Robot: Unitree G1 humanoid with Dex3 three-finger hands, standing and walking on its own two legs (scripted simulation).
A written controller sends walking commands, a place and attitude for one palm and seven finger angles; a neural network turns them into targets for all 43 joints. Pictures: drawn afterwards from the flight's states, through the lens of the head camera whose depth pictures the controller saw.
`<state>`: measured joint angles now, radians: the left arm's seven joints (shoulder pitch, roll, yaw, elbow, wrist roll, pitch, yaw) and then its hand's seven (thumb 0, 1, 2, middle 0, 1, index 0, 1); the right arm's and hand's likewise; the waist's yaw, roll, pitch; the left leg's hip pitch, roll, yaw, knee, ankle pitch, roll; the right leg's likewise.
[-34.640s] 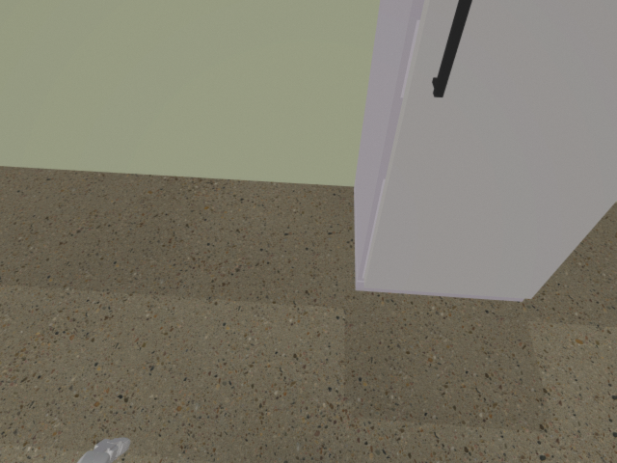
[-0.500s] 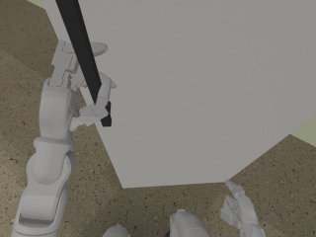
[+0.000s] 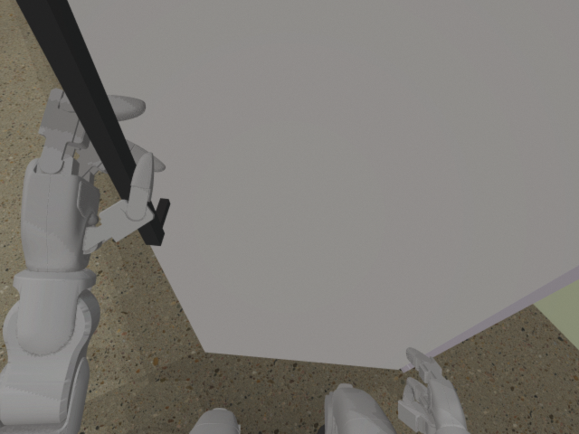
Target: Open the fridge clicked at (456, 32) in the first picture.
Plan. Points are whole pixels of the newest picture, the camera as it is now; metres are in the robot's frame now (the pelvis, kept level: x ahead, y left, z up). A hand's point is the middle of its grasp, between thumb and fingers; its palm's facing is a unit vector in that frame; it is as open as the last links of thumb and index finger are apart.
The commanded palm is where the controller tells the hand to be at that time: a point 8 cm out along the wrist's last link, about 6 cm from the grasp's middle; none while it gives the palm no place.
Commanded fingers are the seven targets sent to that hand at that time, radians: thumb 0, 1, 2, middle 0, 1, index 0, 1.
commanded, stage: walk backward, drawing the door open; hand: left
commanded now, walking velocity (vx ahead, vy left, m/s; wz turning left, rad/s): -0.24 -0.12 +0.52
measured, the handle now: (123, 137) +0.32 +0.18 +0.24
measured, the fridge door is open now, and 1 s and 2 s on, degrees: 54 83 77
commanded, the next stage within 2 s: stop walking and hold the door back in 0.54 s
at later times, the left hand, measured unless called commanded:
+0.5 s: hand (135, 420) +0.12 +0.12 +0.21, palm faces +0.60 -0.75 -0.27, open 6.8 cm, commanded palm +0.06 +0.16 +0.20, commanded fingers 0.00 0.90 0.90 -0.45 -1.40 -0.45 -1.40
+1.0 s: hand out of the picture +0.04 +0.08 +0.21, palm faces +0.76 -0.61 -0.23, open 5.8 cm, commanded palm +0.01 +0.12 +0.19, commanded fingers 0.00 0.90 0.90 -0.45 -1.40 -0.45 -1.40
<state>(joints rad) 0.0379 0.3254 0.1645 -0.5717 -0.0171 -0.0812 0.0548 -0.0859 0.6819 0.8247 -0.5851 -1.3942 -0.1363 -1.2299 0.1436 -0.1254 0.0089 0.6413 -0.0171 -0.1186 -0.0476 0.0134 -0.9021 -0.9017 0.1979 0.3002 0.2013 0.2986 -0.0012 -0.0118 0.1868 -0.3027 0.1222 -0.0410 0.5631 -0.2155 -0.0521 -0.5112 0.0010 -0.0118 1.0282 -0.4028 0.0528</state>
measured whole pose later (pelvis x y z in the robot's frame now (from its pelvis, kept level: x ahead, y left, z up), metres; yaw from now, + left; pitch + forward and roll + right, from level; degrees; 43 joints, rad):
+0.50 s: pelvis -0.06 -0.17 +0.00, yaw +20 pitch -4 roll -4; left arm 0.10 0.39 0.30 -0.50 -0.03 -0.12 0.08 -0.10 0.63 0.82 -0.51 -1.44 -0.23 -1.28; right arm 0.17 -0.13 0.01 0.64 0.00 -0.14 -0.05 0.01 -0.90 -0.90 0.20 0.30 0.20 0.30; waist 0.00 -0.02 0.14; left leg -0.33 0.10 -0.06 0.54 -0.15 -0.03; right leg -0.45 0.01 -0.04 1.03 -0.45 0.05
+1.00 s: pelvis -0.14 -0.29 +0.00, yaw +31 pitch -2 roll +3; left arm -0.34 0.38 0.17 0.17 -0.01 -0.14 0.09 -0.10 0.60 0.80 -0.49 -1.48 -0.43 -1.40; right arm 0.18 -0.30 0.00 0.66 0.02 -0.07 -0.09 0.01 -0.90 -0.90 0.20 0.30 0.20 0.30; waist 0.05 -0.07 -0.03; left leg -0.15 -0.01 0.09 0.48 -0.41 0.03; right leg -0.36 -0.13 -0.14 0.56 -0.19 -0.01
